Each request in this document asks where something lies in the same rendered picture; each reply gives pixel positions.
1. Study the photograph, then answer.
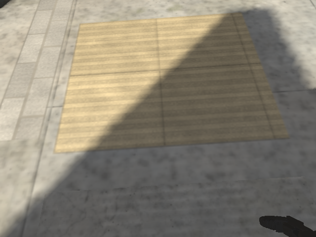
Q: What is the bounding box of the robot right hand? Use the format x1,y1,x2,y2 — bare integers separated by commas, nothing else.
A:
259,215,316,237

